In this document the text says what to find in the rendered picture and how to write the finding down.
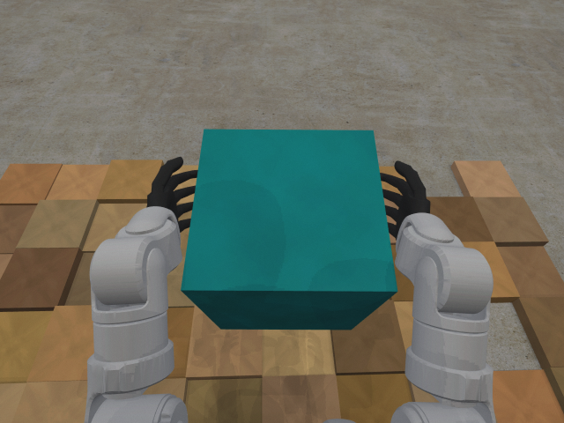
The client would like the left robot forearm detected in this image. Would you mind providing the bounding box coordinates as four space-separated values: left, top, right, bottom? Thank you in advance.
84 206 182 423

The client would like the robot right hand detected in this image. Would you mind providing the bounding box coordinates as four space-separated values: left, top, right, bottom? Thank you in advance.
380 161 430 240

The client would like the carton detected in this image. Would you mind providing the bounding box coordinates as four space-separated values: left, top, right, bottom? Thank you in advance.
181 130 397 330

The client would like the right robot forearm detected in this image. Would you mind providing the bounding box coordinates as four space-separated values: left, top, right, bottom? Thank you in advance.
395 212 496 423

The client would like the robot right upper arm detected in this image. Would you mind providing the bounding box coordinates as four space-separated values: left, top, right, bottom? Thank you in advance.
390 402 486 423

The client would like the robot left upper arm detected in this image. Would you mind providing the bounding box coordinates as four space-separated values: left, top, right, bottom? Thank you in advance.
91 394 188 423

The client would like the robot left hand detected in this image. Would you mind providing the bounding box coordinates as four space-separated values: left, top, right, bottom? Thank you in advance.
146 157 198 232

